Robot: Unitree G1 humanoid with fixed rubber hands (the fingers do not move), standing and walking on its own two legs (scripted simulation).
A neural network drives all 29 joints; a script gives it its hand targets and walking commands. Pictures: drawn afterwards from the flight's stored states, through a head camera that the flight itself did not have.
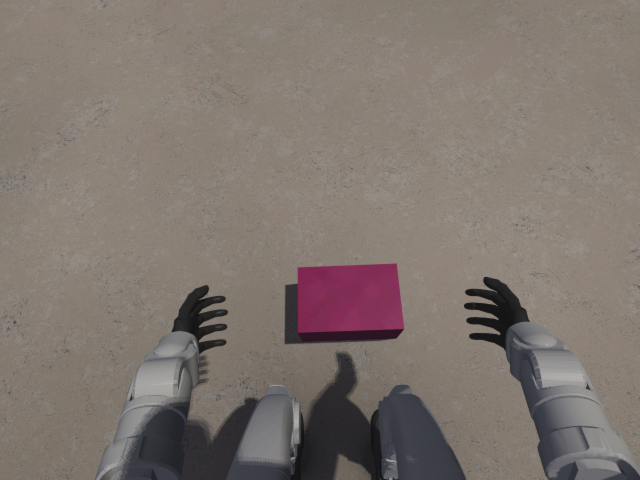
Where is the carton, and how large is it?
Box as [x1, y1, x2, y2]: [298, 264, 403, 341]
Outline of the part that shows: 396,264 298,267 298,333 302,341 396,337 403,329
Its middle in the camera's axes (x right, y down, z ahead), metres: +0.08 +0.18 +1.07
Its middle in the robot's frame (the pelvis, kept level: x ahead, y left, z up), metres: +0.47 -0.03 -0.62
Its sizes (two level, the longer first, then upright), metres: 0.269 0.176 0.140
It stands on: the floor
